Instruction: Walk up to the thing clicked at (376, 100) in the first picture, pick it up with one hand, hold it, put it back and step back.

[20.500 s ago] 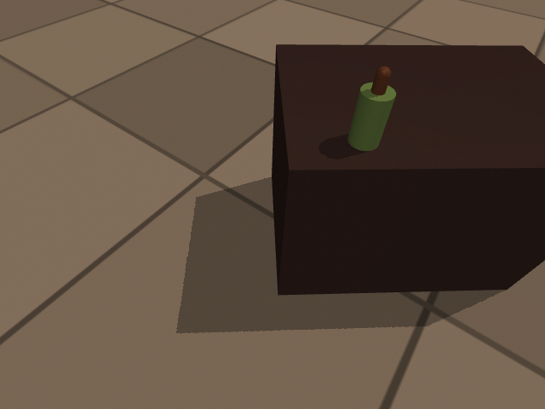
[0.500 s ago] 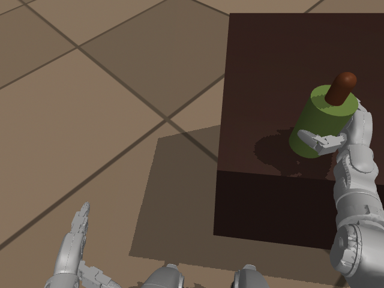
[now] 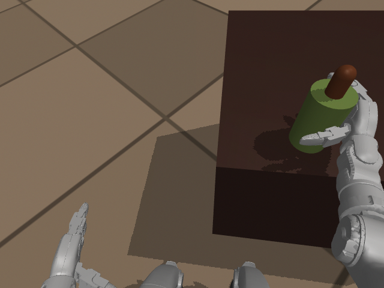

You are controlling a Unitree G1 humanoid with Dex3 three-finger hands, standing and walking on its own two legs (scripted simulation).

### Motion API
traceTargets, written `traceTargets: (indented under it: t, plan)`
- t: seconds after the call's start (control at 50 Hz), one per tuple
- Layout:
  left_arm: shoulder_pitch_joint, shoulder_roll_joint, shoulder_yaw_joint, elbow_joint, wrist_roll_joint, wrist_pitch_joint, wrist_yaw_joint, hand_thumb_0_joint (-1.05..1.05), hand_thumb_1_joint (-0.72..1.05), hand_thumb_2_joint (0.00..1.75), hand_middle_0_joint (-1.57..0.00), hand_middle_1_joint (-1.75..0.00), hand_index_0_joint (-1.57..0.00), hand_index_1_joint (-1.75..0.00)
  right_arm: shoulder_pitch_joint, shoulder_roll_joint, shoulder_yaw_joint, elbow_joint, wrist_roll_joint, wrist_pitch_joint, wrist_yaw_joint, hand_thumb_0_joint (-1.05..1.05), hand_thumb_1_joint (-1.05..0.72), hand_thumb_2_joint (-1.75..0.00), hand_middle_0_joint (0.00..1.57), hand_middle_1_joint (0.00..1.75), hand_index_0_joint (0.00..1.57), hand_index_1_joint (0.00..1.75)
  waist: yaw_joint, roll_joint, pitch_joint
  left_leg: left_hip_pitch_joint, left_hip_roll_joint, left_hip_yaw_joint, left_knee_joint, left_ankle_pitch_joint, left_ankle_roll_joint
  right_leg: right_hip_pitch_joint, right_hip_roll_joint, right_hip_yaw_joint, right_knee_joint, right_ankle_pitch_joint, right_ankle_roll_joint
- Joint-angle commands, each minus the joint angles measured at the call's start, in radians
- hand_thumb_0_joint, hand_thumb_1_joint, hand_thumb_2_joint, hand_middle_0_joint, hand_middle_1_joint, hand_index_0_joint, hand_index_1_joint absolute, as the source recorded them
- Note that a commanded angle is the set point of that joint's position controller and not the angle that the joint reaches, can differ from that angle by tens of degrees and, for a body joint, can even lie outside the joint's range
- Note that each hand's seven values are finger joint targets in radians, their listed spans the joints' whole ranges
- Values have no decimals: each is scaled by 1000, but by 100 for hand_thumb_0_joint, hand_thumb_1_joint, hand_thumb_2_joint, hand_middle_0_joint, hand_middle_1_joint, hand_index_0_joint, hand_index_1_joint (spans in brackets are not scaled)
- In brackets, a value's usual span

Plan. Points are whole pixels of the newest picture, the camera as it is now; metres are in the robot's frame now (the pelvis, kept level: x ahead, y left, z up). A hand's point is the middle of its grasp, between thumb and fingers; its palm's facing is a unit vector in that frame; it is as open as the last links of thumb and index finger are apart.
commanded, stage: withdraw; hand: right
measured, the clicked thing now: (324, 109) +0.47 -0.21 +0.09
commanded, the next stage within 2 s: rise in 0.44 s
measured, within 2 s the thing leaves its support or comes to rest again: neither
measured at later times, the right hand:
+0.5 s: hand out of the picture +0.48 -0.27 +0.17, palm faces +0.24 +0.97 -0.01, open 17.4 cm
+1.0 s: hand out of the picture +0.44 -0.38 +0.17, palm faces +0.50 +0.80 -0.33, open 17.5 cm
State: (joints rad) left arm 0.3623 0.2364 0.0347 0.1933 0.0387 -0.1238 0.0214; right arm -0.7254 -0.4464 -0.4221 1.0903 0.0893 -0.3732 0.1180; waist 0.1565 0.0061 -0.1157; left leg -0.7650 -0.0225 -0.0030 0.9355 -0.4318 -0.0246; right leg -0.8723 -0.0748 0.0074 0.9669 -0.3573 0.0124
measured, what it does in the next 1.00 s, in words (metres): shifts its weight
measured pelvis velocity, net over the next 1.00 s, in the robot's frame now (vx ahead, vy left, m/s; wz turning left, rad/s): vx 0.05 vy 0.00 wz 0.00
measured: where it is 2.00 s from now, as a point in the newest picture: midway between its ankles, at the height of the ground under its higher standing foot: outside the picture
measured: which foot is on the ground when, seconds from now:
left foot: down 0.00-1.00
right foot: down 0.00-1.00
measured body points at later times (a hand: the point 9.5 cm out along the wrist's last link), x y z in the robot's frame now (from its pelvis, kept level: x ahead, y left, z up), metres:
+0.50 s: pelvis +0.02 +0.00 +0.02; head +0.07 -0.01 +0.47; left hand +0.16 +0.27 -0.02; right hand +0.46 -0.33 +0.18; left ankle +0.01 +0.14 -0.68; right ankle +0.06 -0.13 -0.68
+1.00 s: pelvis +0.05 +0.00 +0.04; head +0.09 -0.01 +0.49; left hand +0.20 +0.25 -0.01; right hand +0.41 -0.42 +0.19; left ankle +0.01 +0.14 -0.68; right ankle +0.06 -0.13 -0.68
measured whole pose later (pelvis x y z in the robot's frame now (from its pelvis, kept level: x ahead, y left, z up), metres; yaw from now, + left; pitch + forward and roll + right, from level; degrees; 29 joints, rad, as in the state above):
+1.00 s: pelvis +0.05 +0.00 +0.04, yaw +0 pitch +9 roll +1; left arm 0.36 0.27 0.03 0.36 -0.05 -0.06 0.01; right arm -0.53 -0.66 -0.44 0.84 0.00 -0.07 0.00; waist 0.03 -0.01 -0.10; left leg -0.41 0.00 -0.02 0.61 -0.36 -0.03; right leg -0.52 -0.06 -0.03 0.67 -0.31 0.01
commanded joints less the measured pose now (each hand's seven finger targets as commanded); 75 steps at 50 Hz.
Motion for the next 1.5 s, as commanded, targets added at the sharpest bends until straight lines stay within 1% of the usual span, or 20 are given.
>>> traceTargets:
  t: [0.0,0.08,0.26,0.34,0.48,0.54,0.56,0.6,0.7,0.76,0.8,0.88,0.94,1.02,1.08,1.16,1.26,1.36,1.4,1.48]
  plan:
    - [-1,154,91,-177,-5,-49,16,0,-57,7,-5,-5,-4,-6,-459,-194,4,-198,8,-60,0,0,61,0,15,7,15,7,28,-107,-372,29,-26,19,-131,168,30,356,34,12,-120,77,-21]
    - [9,152,89,-161,-5,-44,15,0,-52,3,-6,-6,-6,-5,-444,-212,-8,-197,6,-64,2,0,60,-6,5,7,5,7,27,-120,-365,10,-25,18,-129,146,30,352,31,15,-118,57,-20]
    - [-14,193,101,-181,-27,-24,33,0,-52,3,-5,-5,-5,-5,-534,-406,-86,-416,16,-20,4,0,51,-4,6,5,5,5,-31,-196,-502,140,-26,28,-155,213,33,481,37,9,-164,137,-11]
    - [-56,182,86,-121,-47,-21,45,0,-53,3,-5,-5,-5,-5,-501,-428,-91,-380,30,44,27,0,52,-3,6,4,5,4,-47,-188,-457,188,-17,23,-195,264,27,501,39,1,-189,195,-15]
    - [-101,118,-7,5,-67,-37,52,0,-53,2,-5,-5,-6,-4,-455,-355,-18,-226,57,171,125,0,46,-4,7,4,6,4,-44,-111,-269,200,-7,17,-278,227,19,474,40,-3,-264,160,-24]
    - [-69,173,28,-23,-71,-45,62,0,-57,7,-6,-5,-5,-6,-453,-393,-36,-191,70,212,163,0,49,-2,8,4,8,4,-20,-28,-303,248,-1,6,-295,311,3,503,42,-5,-258,223,-35]
    - [-93,168,33,-82,-75,-34,54,0,-54,6,-6,-6,-5,-6,-423,-541,-8,-203,-53,210,104,0,47,-5,7,5,7,5,-85,3,-310,289,4,12,-321,323,-1,525,49,-28,-288,235,-30]
    - [40,165,42,-5,-78,-10,35,0,-54,5,-6,-5,-5,-6,-379,-418,47,-103,-42,232,65,0,52,-4,6,6,7,6,-45,13,-206,264,6,19,-332,345,-2,509,57,-38,-299,241,-34]
    - [-5,143,31,9,-84,9,-5,0,-53,4,-5,-4,-5,-4,-445,-663,-70,-275,-102,235,-20,0,58,-3,6,6,6,6,-115,-87,-309,350,21,9,-342,384,2,555,70,-55,-313,292,-30]
    - [-73,171,54,-1,-86,12,-9,0,-52,6,-5,-5,-6,-4,-428,-687,-102,-325,-113,237,-69,0,59,-4,6,6,6,6,-129,-116,-381,396,17,12,-345,425,6,598,66,-52,-319,351,-24]
    - [-113,166,40,-20,-87,9,-6,0,-53,6,-5,-5,-5,-4,-429,-663,-99,-388,-115,227,-96,0,58,-4,6,5,5,5,-143,-169,-449,417,12,16,-341,471,11,663,58,-48,-313,437,-18]
    - [-93,157,49,-2,-87,2,-1,0,-54,6,-5,-4,-5,-4,-184,-502,-40,-353,-103,236,-125,0,55,-5,6,5,5,5,-141,-153,-354,380,-6,42,-358,453,24,701,39,-37,-323,506,-7]
    - [-38,134,33,-22,-91,3,-8,0,-54,6,-5,-4,-5,-4,-24,-438,-24,-501,-82,242,-123,0,55,-5,6,5,5,5,-159,-138,-366,420,-1,44,-362,517,21,722,41,-43,-321,575,-12]
    - [57,154,92,41,-103,23,-14,0,-53,6,-6,-5,-6,-5,266,-353,-16,-785,-41,270,-120,0,52,-5,6,5,5,5,-169,-140,-266,400,-7,58,-379,517,27,755,34,-44,-343,635,-9]
    - [51,125,94,111,-107,45,-24,0,-54,7,-6,-5,-5,-5,431,-282,-5,-1039,-20,288,-126,0,52,-6,6,5,5,5,-177,-163,-175,405,-11,66,-396,454,37,736,29,-43,-380,588,-3]
    - [-45,179,164,91,-99,59,-3,0,-54,6,-6,-5,-5,-5,604,-275,-53,-1356,-11,286,-158,0,52,-5,6,5,5,5,-185,-135,-153,481,3,59,-412,433,33,692,41,-44,-414,466,-11]
    - [-122,184,183,19,-81,54,48,0,-53,5,-6,-5,-5,-5,839,-198,-61,-1499,-13,267,-198,0,53,-5,6,5,5,5,-198,-73,-140,535,12,61,-419,411,25,693,50,-36,-423,408,-15]
    - [-46,95,130,77,-79,53,53,0,-52,4,-5,-5,-6,-4,1093,-9,73,-1502,-15,245,-183,0,56,-5,5,6,5,6,-182,-55,18,479,13,65,-444,280,27,646,55,-50,-461,267,-18]
    - [-56,70,104,44,-81,47,45,0,-51,4,-5,-5,-6,-4,1146,-10,65,-1577,-14,225,-177,0,56,-5,5,6,5,6,-201,-39,32,475,18,64,-451,240,26,624,63,-56,-467,230,-19]
    - [-33,139,182,75,-77,36,51,0,-51,3,-5,-6,-6,-5,1118,-58,18,-1608,-9,200,-174,0,57,-5,5,6,5,6,-164,-70,95,413,23,55,-475,143,25,624,71,-58,-491,120,-24]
